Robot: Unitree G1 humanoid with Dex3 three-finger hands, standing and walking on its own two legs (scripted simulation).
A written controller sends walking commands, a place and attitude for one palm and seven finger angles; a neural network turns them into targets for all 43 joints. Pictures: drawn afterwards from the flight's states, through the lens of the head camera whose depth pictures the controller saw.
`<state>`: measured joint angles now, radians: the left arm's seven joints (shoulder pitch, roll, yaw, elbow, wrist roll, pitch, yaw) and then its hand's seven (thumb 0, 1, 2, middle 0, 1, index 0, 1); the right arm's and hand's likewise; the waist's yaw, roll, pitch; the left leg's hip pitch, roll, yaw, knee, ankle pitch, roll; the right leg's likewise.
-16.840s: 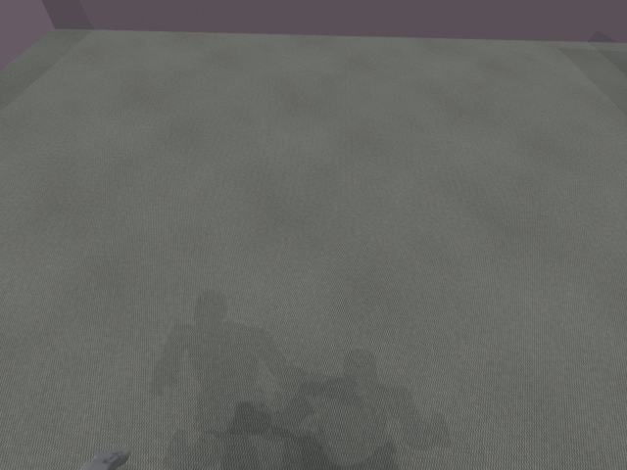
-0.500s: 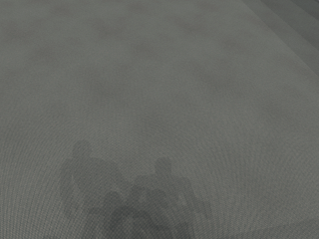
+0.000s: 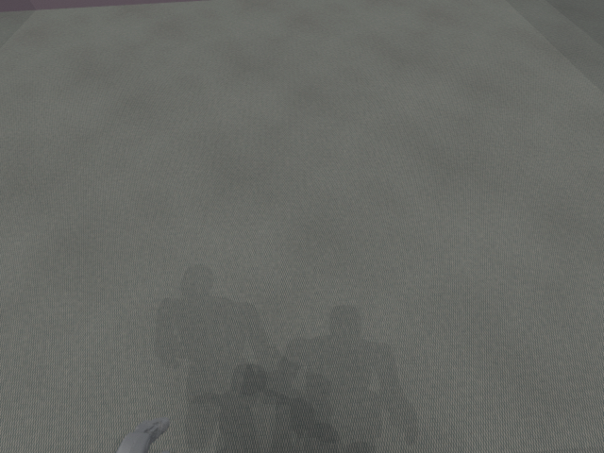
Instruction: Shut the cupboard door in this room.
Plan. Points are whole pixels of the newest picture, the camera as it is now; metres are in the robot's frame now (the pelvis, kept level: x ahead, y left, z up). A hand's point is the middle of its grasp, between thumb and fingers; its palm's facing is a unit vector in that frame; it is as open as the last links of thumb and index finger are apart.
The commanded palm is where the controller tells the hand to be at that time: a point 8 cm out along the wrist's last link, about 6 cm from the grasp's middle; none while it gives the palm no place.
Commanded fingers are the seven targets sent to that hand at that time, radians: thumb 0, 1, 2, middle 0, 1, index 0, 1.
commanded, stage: turn or walk to find it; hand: left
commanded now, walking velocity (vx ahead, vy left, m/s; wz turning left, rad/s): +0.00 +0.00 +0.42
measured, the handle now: out of the picture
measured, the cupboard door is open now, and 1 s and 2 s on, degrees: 80 80 80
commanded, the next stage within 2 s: stand and wait in 0.46 s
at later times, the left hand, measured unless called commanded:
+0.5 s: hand out of the picture -0.06 +0.20 -0.17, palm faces +0.30 -0.92 -0.26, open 7.3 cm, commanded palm none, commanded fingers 0.00 0.90 0.90 -0.20 -0.30 -0.20 -0.30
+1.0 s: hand out of the picture -0.02 +0.23 -0.14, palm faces +0.43 -0.86 -0.27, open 7.4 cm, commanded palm none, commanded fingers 0.00 0.90 0.90 -0.20 -0.30 -0.20 -0.30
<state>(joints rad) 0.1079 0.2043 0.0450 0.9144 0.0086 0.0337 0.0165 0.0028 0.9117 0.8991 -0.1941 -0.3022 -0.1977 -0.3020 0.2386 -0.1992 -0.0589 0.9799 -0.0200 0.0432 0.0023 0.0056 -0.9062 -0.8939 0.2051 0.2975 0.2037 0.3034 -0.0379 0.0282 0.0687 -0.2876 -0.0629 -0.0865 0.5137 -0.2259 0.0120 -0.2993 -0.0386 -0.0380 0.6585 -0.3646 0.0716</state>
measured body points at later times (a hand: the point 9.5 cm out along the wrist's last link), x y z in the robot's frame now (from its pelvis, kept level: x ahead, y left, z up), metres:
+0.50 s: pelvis -0.03 +0.00 +0.00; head +0.01 +0.00 +0.45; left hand -0.08 +0.24 -0.15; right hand +0.12 -0.23 -0.15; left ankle -0.08 +0.12 -0.71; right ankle -0.01 -0.11 -0.73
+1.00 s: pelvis -0.05 -0.01 +0.00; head -0.01 +0.00 +0.45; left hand -0.04 +0.28 -0.12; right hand +0.09 -0.21 -0.15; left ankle -0.07 +0.11 -0.73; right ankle +0.01 -0.12 -0.71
